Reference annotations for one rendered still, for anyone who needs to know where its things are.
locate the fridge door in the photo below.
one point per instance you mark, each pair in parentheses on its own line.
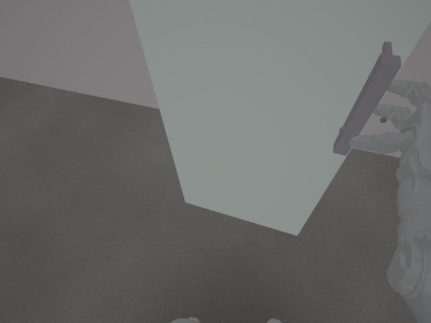
(253,93)

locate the handle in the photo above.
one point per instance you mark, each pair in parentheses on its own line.
(380,78)

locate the robot right upper arm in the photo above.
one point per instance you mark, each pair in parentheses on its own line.
(409,274)

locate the right robot hand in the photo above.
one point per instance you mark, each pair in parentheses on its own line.
(418,123)

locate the right robot forearm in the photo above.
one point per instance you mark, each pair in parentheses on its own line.
(414,192)

